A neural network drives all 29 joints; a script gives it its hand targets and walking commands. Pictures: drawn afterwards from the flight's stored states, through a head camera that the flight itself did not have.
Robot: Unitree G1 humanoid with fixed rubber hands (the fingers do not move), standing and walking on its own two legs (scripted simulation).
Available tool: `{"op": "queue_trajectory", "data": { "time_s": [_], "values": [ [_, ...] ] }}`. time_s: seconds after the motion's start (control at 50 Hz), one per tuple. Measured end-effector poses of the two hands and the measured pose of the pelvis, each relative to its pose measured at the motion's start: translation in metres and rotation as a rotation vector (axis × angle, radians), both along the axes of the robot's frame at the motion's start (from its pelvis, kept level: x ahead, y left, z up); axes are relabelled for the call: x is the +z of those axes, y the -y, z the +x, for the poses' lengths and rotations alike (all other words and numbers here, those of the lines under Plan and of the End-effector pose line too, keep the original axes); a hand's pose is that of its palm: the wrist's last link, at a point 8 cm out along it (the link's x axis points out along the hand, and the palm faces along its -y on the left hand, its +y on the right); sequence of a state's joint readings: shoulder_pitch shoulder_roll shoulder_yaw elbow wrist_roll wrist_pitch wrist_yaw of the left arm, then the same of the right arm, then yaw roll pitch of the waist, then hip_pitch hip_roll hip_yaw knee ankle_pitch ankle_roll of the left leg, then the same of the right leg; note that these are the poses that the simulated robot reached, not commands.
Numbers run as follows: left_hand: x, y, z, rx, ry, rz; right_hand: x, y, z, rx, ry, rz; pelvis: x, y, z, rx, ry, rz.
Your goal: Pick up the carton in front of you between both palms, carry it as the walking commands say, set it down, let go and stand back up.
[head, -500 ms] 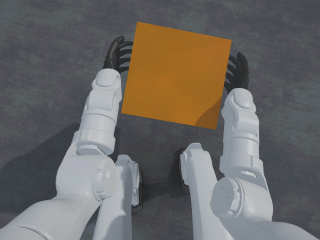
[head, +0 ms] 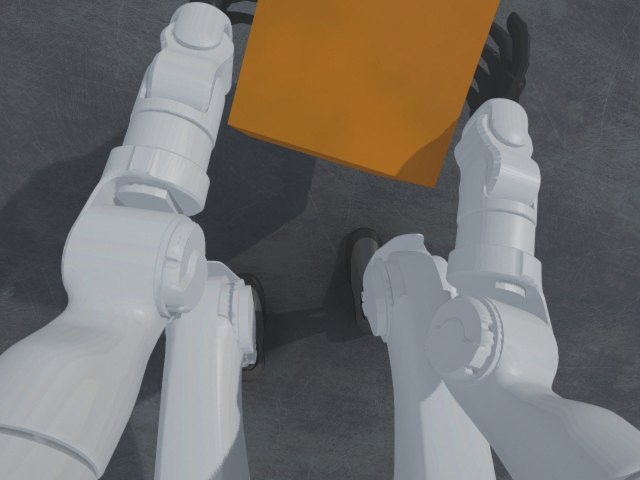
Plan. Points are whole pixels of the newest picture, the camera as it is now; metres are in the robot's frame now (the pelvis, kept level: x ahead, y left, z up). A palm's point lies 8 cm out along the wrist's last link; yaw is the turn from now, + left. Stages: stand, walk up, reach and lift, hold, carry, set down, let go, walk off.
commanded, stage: set down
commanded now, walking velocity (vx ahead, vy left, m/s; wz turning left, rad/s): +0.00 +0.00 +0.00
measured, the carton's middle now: (345, 77) +0.51 -0.09 -0.22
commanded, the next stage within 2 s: none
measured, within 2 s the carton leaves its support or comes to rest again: rests again in 1.00 s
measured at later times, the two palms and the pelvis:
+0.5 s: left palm (233, 30) +0.57 +0.04 -0.22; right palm (481, 89) +0.48 -0.24 -0.19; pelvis +0.01 +0.01 -0.05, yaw -2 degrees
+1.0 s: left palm (235, 41) +0.57 +0.04 -0.24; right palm (480, 93) +0.48 -0.25 -0.20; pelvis +0.00 +0.01 -0.06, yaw -2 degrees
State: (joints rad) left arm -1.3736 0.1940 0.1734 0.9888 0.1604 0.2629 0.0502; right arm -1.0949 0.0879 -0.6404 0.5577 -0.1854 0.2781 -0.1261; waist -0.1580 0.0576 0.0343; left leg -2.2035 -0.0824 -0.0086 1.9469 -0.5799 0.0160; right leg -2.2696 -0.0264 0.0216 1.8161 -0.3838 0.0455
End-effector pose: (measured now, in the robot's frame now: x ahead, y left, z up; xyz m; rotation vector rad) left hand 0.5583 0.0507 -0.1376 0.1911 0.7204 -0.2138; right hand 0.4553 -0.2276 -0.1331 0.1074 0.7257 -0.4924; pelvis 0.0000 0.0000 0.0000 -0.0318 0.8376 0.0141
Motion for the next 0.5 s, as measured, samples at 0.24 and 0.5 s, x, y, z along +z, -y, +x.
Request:
{"op": "queue_trajectory", "data": {
  "time_s": [0.24,0.5],
  "values": [
    [-0.068,0.012,0.015,-0.06,-0.031,0.008,-0.035,0.016,0.025,0.015,-0.013,-0.016,-0.033,-0.006,0.006,-0.014,0.006,-0.026],
    [-0.086,0.01,0.014,-0.078,-0.051,0.022,-0.054,0.016,0.022,0.036,-0.034,0.007,-0.049,-0.005,0.009,0.007,0.02,-0.034]
  ]
}}
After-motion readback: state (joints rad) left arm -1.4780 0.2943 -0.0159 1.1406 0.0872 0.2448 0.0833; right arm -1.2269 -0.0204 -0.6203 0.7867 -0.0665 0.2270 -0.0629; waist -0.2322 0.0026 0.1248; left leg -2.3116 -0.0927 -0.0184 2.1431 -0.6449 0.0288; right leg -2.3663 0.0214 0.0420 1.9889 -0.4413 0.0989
